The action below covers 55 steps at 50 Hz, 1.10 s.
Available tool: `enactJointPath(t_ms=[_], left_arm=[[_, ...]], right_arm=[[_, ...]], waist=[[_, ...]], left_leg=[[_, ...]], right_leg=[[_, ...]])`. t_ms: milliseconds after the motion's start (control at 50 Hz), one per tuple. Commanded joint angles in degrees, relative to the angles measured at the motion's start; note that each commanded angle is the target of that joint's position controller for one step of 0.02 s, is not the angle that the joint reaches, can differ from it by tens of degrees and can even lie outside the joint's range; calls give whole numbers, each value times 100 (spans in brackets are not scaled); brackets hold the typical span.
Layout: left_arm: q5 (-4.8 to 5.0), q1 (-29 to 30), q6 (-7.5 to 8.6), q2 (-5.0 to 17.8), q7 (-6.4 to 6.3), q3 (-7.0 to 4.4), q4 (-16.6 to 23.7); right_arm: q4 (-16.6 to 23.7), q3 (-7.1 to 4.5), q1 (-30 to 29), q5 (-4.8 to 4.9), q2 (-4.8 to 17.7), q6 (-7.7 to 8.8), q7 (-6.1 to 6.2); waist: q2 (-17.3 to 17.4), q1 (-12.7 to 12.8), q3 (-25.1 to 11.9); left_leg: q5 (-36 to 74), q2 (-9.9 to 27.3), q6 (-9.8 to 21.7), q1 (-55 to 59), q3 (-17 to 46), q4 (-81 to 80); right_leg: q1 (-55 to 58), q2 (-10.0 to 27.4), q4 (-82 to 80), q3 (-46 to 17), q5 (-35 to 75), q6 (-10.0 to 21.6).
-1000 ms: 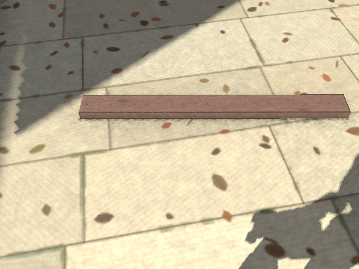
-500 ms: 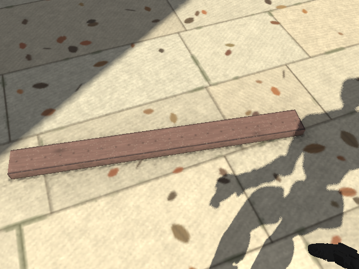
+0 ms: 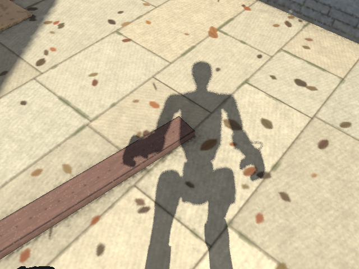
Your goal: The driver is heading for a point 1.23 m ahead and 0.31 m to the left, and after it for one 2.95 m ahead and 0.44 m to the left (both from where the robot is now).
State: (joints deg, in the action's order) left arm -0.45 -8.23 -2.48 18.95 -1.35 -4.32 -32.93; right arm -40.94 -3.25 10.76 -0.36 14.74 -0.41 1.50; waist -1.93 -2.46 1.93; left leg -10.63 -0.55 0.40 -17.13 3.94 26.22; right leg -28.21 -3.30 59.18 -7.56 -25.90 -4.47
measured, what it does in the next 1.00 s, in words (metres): steps on the spot, turning left: right foot, then left foot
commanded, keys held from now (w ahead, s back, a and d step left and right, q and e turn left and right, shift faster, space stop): q+shift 0.54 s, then e+shift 0.46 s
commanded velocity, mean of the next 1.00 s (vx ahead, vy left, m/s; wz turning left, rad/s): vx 0.00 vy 0.00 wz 0.24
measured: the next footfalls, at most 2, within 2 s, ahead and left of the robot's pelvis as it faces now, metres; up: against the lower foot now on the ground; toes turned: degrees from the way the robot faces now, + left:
right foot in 0.14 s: +0.03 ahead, -0.13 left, +0.00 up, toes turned +10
left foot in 0.50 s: +0.01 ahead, +0.15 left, +0.00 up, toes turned +27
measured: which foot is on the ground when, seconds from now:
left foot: down 0.00-0.14, up 0.16-0.48, down 0.50-1.00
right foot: up 0.00-0.12, down 0.14-0.50, up 0.52-1.00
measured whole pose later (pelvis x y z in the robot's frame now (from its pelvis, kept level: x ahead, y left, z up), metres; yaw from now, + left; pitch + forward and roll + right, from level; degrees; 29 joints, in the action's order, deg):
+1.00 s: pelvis +0.00 +0.03 -0.01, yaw +16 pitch +1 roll +2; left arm 1.5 -12.7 -3.4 16.4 0.3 -4.2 -38.3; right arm -38.2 -3.5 5.0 -0.5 15.0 -1.8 1.8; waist 0.8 1.1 2.8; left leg -15.2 2.3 1.5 -14.8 -11.4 29.1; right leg -21.8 4.5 46.2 3.5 -24.6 -2.5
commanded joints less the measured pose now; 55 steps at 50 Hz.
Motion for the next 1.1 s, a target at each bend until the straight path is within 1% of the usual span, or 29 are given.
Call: enactJointPath(t_ms=[20, 60, 120, 140, 160, 180, 200, 240, 260, 360, 420, 480, 500, 520, 540, 560, 580, 600, 620, 680, 720, 780, 840, 940, 1000, 1040, 1060, 1080, 1100], left_arm=[[-2, 157, 132, -13, 0, 66, 412], [133, 110, 153, 259, -24, -43, 318], [145, -414, 220, 394, -57, -129, 57], [58, -683, 207, 607, -94, -190, 23], [-135, -565, 137, 1088, -83, -319, -64], [-270, -368, 165, 744, -59, -260, 48], [-254, -97, 209, 382, -78, -143, 149], [-51, 470, 278, 154, -122, -88, 199], [6, 475, 296, 172, -141, -91, 160], [-19, 129, 199, 485, -176, -228, -60], [83, 144, 231, 763, -78, -333, -131], [257, 207, 334, 698, 33, -349, -229], [227, -99, 376, 511, 87, -313, -367], [-40, -66, 411, 168, 107, -202, -98], [-134, 402, 450, 121, 59, -131, 212], [-3, 632, 425, 483, 38, -199, 102], [85, 593, 381, 490, 0, -196, 23], [61, 399, 318, 470, -65, -195, -167], [21, 238, 256, 485, -97, -203, -255], [105, -396, 128, 135, -18, -80, -633], [131, -222, 91, 44, -6, 2, -575], [167, 59, 54, 467, -2, -85, -315], [180, -3, 21, 428, 17, -99, -221], [186, -228, -4, 207, 130, -83, -113], [216, -452, -31, 191, 227, -122, -52], [184, -884, -43, 341, 193, -232, -155], [169, -1162, -16, 1013, 80, -439, -121], [1, -1144, 103, 1645, 70, -539, 79], [-124, -1173, 245, 1337, 129, -466, 131]], right_arm=[[394, -224, -233, 112, 1033, -17, -74], [388, -327, 38, 136, 1313, -56, -67], [433, -331, -15, 330, 1139, -42, 3], [470, -283, 12, 309, 917, -9, 15], [709, -204, -109, 265, 572, 66, -10], [655, -320, -24, 190, 934, 109, -18], [565, -433, 63, 197, 1158, 78, -40], [386, -449, 376, 201, 986, -128, -5], [435, -399, 316, 187, 831, -196, -16], [962, -185, -317, 192, 461, -225, -249], [1070, -253, -217, 188, 685, -267, -352], [1008, -395, 223, 198, 844, -370, -334], [879, -540, 701, 165, 1127, -357, -232], [974, -761, 1048, 157, 2006, -307, -104], [1185, -712, 854, -92, 2176, -127, -165], [1193, -551, 672, -92, 1667, -13, -218], [1121, -426, 413, -28, 1334, 41, -170], [1112, -328, 89, 71, 1057, 28, -114], [1105, -234, -207, 105, 880, 6, -63], [949, 9, -499, -120, 399, 72, -15], [848, -8, -531, -180, 463, 111, 0], [740, -203, -395, -163, 1023, 12, 63], [664, -221, -372, -87, 951, -45, 85], [653, -293, -610, -56, 926, -66, 64], [632, -357, -704, 54, 995, -103, 53], [493, -364, -538, 147, 841, -120, 25], [529, -323, -442, 13, 606, -104, -1], [1031, -214, -1158, -154, 405, -45, 17], [1025, -274, -1431, -116, 648, 4, 22]], waist=[[1476, 104, -529], [1588, 47, -560], [1368, 343, -778], [890, 396, -1052], [-1071, 247, -796], [-1277, 357, -869], [-861, 288, -756], [-637, 37, -502], [-660, 72, -399], [-726, 445, -472], [-788, 391, -525], [-630, 78, -593], [-38, -103, -809], [1776, -90, -905], [2207, -159, -1613], [1225, -352, -1604], [970, -148, -1275], [577, 25, -1105], [688, 176, -1037], [811, 418, -1083], [926, 264, -766], [1033, 11, -343], [812, -19, -157], [744, 124, -465], [809, 294, -697], [495, 483, -715], [-769, 459, -650], [-1956, 499, -620], [-962, 787, -1050]], left_leg=[[1546, 729, 1071, 624, 1257, -573], [1589, 934, 1150, 899, 1801, -497], [1346, 739, 763, 419, 2054, -238], [427, 501, 453, -372, 1734, 289], [-1197, -280, 57, -1741, 488, 1250], [-2509, -166, -257, -1986, 132, 2565], [-2404, -5, -408, -2063, 139, 3551], [-1727, 167, -600, -2271, 72, 4159], [-1445, 267, -675, -2367, -8, 4157], [-910, 489, -638, -1845, -516, 2665], [-880, 378, -388, -1129, -842, 1901], [-234, 89, -6, -81, -1050, 701], [633, -36, 281, 959, -750, 122], [3605, 1351, 1019, 2318, 1485, -72], [3439, 2314, 2293, 2373, 3380, -412], [2964, 2266, 2156, 2230, 2613, -553], [2578, 2000, 1789, 1840, 1981, -459], [2276, 1708, 1439, 1527, 1487, -402], [2312, 1520, 1280, 1136, 1111, -416], [2116, 1163, 1129, 448, 186, -611], [1300, 1133, 1077, 283, -41, -768], [322, 1593, 1360, 416, 345, -1004], [263, 1938, 1483, 740, 543, -1044], [1658, 1990, 1385, 1060, -53, -694], [2036, 2009, 1084, 1205, -458, -234], [1096, 1646, 462, 678, -1050, 691], [-464, 1009, -100, -650, -1554, 2210], [-2819, -62, -523, -2486, -1037, 3598], [-2902, -29, -469, -2708, -100, 4443]], right_leg=[[569, 9, -1646, 643, -265, -138], [739, -124, -2423, 532, 100, -72], [2051, 84, -4049, 332, 1405, 358], [2956, 808, -3882, -44, 1968, 650], [2988, 1992, -3834, -1153, 3216, 1399], [2752, 2710, -3927, -1552, 4173, 2032], [2615, 2619, -3930, -1212, 4528, 2058], [2508, 2011, -3809, -288, 4339, 1602], [2462, 1921, -3814, -11, 4468, 1550], [2508, 1956, -3800, 648, 3985, 1602], [2299, 2150, -3610, 868, 3986, 1493], [1991, 2102, -2721, 1306, 3695, 1029], [1426, 1737, -1684, 1676, 3369, 651], [-519, 969, 295, 1929, 107, 61], [-1522, 195, 1550, 703, -1531, -80], [-1532, 474, 1843, 303, -1280, 31], [-1436, 617, 1671, 350, -826, 160], [-1263, 785, 1301, 380, -411, 164], [-878, 812, 1076, 467, -50, 123], [295, 780, 415, 622, 634, -8], [570, 794, -515, 592, 750, -15], [199, 766, -661, 732, 405, 21], [-271, 915, -524, 713, 107, 41], [70, 891, -947, 1012, -45, 137], [579, 728, -1846, 1263, 352, 345], [1503, 448, -3108, 1208, 1519, 704], [2428, 1316, -3703, -376, 3291, 1207], [2882, 2484, -3838, -2698, 4758, 2412], [3017, 2548, -3941, -2523, 4466, 2680]])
